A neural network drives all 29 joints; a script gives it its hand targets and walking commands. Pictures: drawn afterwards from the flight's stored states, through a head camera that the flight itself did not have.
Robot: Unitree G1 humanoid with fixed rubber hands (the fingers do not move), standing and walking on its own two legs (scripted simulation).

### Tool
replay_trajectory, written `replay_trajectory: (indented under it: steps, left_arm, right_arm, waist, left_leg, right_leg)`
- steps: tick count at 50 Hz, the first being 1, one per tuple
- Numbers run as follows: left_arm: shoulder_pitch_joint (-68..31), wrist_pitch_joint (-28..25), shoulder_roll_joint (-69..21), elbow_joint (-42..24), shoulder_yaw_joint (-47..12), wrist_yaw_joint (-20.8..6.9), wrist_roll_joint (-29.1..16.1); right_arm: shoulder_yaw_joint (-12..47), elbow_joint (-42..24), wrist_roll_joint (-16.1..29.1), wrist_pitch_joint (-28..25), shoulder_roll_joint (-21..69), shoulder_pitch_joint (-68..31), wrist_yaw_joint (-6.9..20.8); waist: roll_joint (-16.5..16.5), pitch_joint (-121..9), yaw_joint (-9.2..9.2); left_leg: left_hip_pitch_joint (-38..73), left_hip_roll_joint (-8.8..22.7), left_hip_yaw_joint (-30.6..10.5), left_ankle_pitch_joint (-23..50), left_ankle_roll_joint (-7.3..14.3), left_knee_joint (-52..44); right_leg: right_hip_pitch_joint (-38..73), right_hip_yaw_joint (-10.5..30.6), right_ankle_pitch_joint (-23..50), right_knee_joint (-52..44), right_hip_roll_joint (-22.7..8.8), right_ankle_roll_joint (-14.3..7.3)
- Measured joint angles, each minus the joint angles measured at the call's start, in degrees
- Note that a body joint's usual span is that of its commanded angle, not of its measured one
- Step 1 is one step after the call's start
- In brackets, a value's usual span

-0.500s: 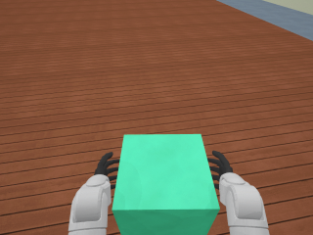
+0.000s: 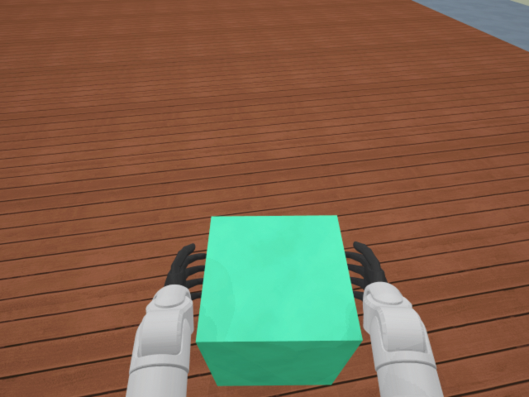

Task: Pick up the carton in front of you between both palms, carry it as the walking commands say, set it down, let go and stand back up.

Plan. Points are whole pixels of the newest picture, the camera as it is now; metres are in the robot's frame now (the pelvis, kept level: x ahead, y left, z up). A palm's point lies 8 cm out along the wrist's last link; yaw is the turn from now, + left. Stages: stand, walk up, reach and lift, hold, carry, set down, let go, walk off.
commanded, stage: carry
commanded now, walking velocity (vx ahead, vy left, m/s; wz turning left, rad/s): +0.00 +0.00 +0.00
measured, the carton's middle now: (274, 304) +0.32 +0.00 -0.04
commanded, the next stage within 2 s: hold in 0.32 s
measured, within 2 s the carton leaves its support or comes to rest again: neither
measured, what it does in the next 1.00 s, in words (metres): stands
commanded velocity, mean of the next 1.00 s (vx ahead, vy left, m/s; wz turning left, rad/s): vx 0.00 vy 0.00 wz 0.00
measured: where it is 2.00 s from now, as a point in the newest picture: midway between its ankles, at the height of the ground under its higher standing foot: outside the picture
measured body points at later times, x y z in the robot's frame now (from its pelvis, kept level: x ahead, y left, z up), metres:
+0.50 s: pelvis +0.00 -0.01 +0.01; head -0.02 +0.01 +0.46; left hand +0.30 +0.13 +0.03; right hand +0.29 -0.17 +0.04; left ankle +0.07 +0.12 -0.73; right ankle -0.03 -0.11 -0.73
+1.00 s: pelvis -0.01 +0.03 +0.01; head -0.05 +0.05 +0.46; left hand +0.31 +0.13 +0.04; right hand +0.27 -0.17 +0.05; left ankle +0.07 +0.12 -0.73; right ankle -0.03 -0.11 -0.73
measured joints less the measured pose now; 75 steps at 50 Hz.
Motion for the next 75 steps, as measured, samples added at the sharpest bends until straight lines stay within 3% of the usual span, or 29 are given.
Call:
replay_trajectory:
  steps: [16, 22, 27, 39, 59, 67, 72, 75]
  left_arm:
    - [1.27, 2.38, 0.26, -1.3, -1.1, 0.17, -0.47]
    - [2.77, 1.9, 0.52, -2.9, -1.58, 0.4, -0.14]
    - [2.13, 1.67, 0.4, -1.73, -1.41, 0.43, 0.45]
    - [-1.97, 1.74, -0.45, 3.33, 1.52, -0.81, 3.06]
    - [-4.51, 1.37, -1.11, 6.05, 4.29, -1.59, 3.88]
    - [-12.88, -4.4, -2.4, 15.08, 13.39, -2.82, 8.56]
    - [-17.51, -11.49, -1.54, 19.37, 16.71, -4.35, 11.03]
    - [-18.48, -16.84, -0.77, 19.96, 16.63, -4.54, 10.76]
  right_arm:
    - [0.99, -1.52, 0.31, 2.51, -0.27, 1.32, -0.12]
    - [1.3, 0.08, -0.29, 0.5, -0.2, 1.14, 0.75]
    - [0.44, 1.52, -0.42, -0.11, -0.1, 0.53, 0.87]
    - [-3.18, 6.33, -2.15, -0.66, 0.6, -2.59, 1.58]
    - [-6.34, 9.32, -4.0, -1.16, 1.35, -5.26, 2.44]
    - [-14.91, 16.83, -9.43, -6.29, 3.88, -12.92, 2.71]
    - [-18.94, 19.35, -12.4, -12.84, 5.03, -17.05, 2.59]
    - [-19.05, 19.43, -11.99, -17.93, 5.22, -17.95, 2.0]
  waist:
    - [-0.01, -0.49, 0.1]
    - [-1.29, 6.08, 0.74]
    - [-1.52, 7.68, 0.11]
    - [-2.04, 7.2, 0.11]
    - [-2.49, 6.26, 0.42]
    - [-2.7, 7.76, 0.69]
    - [-2.67, 9.67, 0.92]
    - [-2.5, 10.62, 0.92]
  left_leg:
    - [0.52, 0.32, -0.13, -0.35, -0.53, 0.25]
    - [10.2, -3.09, -8.14, 2.23, -1.58, -6.43]
    - [13.05, -3.56, -10.79, 2.33, -2.61, -7.91]
    - [15.01, -4.99, -10.86, 2.08, -1.4, -7.67]
    - [15.36, -6.55, -10.41, 1.03, -0.01, -7.48]
    - [9.68, -6.5, -11.04, -1.18, -0.33, -2.33]
    - [0.21, -6.25, -12.18, -2.18, -0.88, 2.7]
    - [-7.68, -6.08, -13.08, -2.31, -1.3, 5.75]
  right_leg:
    - [0.53, -0.02, -0.49, 0.23, 0.23, -0.34]
    - [8.73, 5.73, 2.22, -5.4, 2.37, -0.7]
    - [11.35, 8.06, 4.2, -7.91, 3.43, -0.56]
    - [11.94, 12.02, 4.9, -7.27, 3.41, 0.55]
    - [11.93, 15.32, 4.74, -7.73, 2.94, 1.41]
    - [6.19, 15.22, 2.29, -2.2, 3.61, 1.36]
    - [-3.04, 14.33, 0.94, 2.97, 4.42, 1.28]
    - [-10.77, 13.59, 0.53, 6.13, 4.99, 1.03]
